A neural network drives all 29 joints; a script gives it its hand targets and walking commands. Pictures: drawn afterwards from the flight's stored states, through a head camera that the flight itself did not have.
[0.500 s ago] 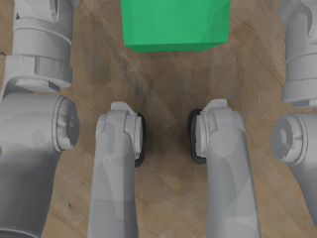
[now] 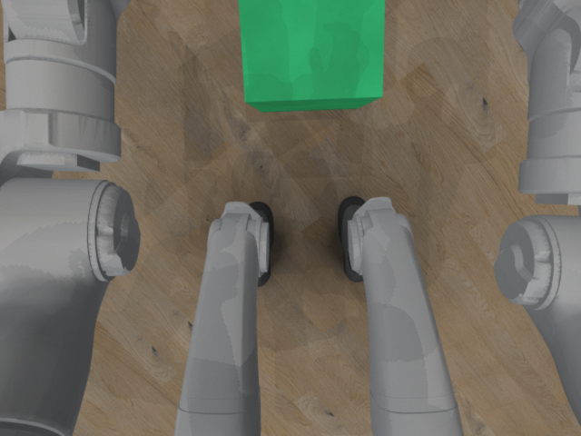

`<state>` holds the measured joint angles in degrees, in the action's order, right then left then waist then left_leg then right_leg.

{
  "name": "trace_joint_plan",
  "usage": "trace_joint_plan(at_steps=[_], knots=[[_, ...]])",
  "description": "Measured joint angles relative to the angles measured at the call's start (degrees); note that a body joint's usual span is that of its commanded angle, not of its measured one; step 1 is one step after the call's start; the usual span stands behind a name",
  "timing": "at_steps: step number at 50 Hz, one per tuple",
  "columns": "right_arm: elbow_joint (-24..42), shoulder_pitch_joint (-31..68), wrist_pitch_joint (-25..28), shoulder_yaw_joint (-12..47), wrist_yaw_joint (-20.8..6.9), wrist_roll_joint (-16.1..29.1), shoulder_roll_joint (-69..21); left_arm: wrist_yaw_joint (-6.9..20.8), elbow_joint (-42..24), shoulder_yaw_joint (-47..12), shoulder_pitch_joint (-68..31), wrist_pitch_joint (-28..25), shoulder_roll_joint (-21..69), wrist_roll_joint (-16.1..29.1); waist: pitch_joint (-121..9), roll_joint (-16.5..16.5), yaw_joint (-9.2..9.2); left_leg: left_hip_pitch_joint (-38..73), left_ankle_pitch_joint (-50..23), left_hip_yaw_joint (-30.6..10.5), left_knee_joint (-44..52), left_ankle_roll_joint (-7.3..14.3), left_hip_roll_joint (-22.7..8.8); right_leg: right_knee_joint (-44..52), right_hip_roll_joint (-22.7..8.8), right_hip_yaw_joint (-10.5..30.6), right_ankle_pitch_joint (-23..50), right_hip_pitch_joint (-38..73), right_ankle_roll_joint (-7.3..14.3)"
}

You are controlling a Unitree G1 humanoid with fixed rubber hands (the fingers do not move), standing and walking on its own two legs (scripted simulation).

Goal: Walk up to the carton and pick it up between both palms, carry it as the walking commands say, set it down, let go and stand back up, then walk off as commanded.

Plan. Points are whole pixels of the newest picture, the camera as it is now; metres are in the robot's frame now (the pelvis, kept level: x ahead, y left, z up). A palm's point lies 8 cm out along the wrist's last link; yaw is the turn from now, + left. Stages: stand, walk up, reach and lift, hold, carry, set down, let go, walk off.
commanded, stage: set down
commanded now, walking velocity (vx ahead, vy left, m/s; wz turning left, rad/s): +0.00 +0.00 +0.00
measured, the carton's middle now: (309, 48) +0.56 -0.01 -0.45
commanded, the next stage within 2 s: let go in 0.26 s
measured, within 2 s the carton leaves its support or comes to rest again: neither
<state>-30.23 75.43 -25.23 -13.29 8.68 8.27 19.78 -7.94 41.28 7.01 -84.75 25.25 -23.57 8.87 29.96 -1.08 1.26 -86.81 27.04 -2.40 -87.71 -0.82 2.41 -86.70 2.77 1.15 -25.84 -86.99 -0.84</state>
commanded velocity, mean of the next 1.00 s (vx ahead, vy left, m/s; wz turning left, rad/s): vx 0.00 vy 0.00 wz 0.00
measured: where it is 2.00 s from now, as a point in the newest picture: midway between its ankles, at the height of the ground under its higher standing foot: (306, 256)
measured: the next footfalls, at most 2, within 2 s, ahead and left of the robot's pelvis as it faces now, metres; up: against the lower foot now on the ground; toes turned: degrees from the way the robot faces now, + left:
none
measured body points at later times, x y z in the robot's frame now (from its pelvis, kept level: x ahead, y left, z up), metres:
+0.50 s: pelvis +0.02 +0.00 +0.08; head +0.37 +0.00 +0.36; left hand +0.54 +0.20 -0.05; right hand +0.51 -0.22 -0.05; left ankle +0.11 +0.12 -0.54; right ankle +0.12 -0.12 -0.54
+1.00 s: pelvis +0.08 +0.00 +0.16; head +0.19 +0.00 +0.59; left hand +0.37 +0.23 +0.09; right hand +0.33 -0.26 +0.09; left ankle +0.11 +0.12 -0.54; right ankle +0.12 -0.12 -0.54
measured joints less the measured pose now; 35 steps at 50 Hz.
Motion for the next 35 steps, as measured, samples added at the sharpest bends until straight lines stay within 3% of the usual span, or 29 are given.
trace_joint_plan(at_steps=[9, 13, 17, 22, 28, 35], knots=[[-2.7, 0.6, 0.0, 0.0, -0.1, 0.0, 0.0, 1.4, 0.1, 0.0, 0.0, -0.1, -0.1, 0.0, 0.0, 0.0, 0.0, 7.8, -4.3, -0.5, 11.2, 0.0, -0.1, 11.4, -0.3, 0.0, 4.2, 8.0, 0.1], [-9.1, 0.9, 1.7, 0.0, -1.1, 0.0, 0.0, 2.4, 3.4, 0.2, 0.0, -2.4, -0.1, 0.0, -2.3, 0.0, 0.0, 8.6, -5.5, -0.6, 14.5, 0.0, -0.2, 14.9, -0.3, 0.0, 5.5, 8.9, 0.1], [-10.0, -0.3, 4.2, 0.0, -1.8, -0.1, 0.0, 3.0, 5.4, 0.4, 0.3, -4.7, -0.1, -0.4, -2.1, -0.2, 0.01, 9.5, -6.2, -0.7, 16.5, 0.0, -0.2, 17.1, -0.4, 0.0, 6.3, 10.1, 0.1], [-3.1, -8.4, 4.9, 0.0, -3.3, -0.7, 0.0, 2.6, 2.7, 0.8, 7.9, -4.6, 0.4, -0.9, 0.3, -0.3, 0.01, 13.6, -6.3, -0.8, 18.6, 0.0, -0.2, 19.3, -0.4, 0.0, 6.3, 14.2, 0.1], [14.8, -29.9, 3.7, 3.1, -5.8, -0.8, 0.0, 1.7, -17.6, -0.2, 31.0, -2.0, 1.3, -0.9, 0.1, 0.2, 0.0, 21.8, -6.2, -0.8, 22.9, 0.0, -0.2, 23.1, -0.6, 0.1, 6.0, 22.1, 0.3], [17.9, -47.1, 4.0, 5.9, -8.9, -0.8, 0.0, 3.3, -21.8, -0.5, 48.0, -3.4, 4.6, -0.9, -2.8, 0.5, 0.01, 32.6, -6.7, -1.0, 28.0, 0.0, -0.2, 27.9, -0.8, 0.2, 6.2, 32.8, 0.5]])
